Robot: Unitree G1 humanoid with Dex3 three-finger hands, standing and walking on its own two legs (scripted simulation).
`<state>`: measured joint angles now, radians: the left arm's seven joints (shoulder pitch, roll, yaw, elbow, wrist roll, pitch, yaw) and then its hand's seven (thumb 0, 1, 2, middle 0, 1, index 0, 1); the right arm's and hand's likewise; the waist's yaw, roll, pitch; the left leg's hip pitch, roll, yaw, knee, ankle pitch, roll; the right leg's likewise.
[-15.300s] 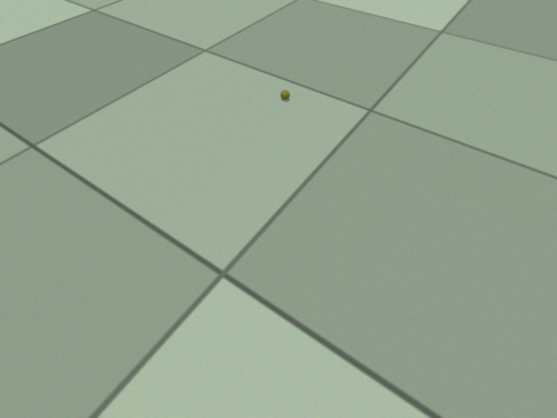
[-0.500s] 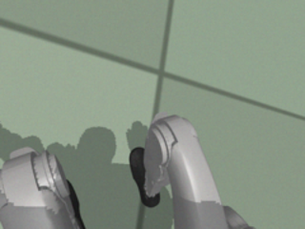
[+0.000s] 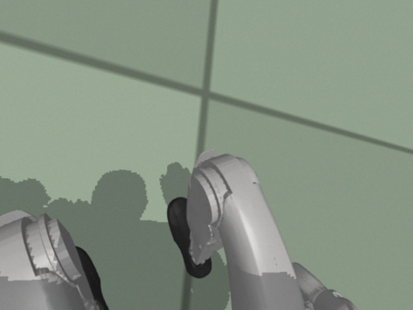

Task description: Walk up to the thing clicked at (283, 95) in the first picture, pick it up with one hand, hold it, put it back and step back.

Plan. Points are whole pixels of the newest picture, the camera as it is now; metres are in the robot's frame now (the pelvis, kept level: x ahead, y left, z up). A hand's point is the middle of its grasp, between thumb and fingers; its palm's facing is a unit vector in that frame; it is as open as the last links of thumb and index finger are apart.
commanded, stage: rest palm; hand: left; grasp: from above
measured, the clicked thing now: out of the picture +0.45 +0.34 -0.27
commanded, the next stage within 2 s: close in 0.06 s
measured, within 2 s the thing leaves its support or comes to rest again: neither
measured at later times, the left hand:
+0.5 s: hand out of the picture +0.44 +0.34 -0.24, palm faces -0.44 -0.15 -0.89, open 12.7 cm
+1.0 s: hand out of the picture +0.44 +0.34 -0.25, palm faces -0.44 -0.15 -0.88, open 10.2 cm
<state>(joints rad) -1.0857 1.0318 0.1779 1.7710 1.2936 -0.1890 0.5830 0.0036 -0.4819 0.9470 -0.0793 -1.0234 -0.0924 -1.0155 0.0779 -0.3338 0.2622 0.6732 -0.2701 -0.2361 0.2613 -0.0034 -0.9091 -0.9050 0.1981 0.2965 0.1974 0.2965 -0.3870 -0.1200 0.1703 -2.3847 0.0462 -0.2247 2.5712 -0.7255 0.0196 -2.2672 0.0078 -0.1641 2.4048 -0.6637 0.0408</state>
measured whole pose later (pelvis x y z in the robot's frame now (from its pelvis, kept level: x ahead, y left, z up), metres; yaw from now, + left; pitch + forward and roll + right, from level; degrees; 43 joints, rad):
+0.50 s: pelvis +0.00 +0.00 +0.00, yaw -1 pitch +27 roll -15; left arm -1.07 1.07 0.14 1.78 1.33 -0.25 0.63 0.00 -0.28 0.84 -0.19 -0.99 -0.23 -0.96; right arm 0.08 -0.36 0.30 0.65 -0.28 -0.23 0.25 0.00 -0.90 -0.90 0.20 0.30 0.20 0.30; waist -0.38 -0.14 0.16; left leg -2.38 0.05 -0.25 2.58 -0.72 0.02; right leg -2.25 0.02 -0.19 2.39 -0.65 0.05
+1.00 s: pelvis +0.00 +0.00 +0.00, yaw -2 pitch +27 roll -15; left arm -1.06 1.06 0.14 1.75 1.30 -0.26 0.62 0.00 0.05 0.64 -0.42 -0.88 -0.48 -0.83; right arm 0.05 -0.34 0.32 0.65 -0.29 -0.25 0.27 0.00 -0.90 -0.90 0.20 0.30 0.20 0.30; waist -0.38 -0.14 0.19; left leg -2.36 0.05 -0.26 2.59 -0.74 0.01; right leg -2.24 0.02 -0.19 2.39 -0.66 0.04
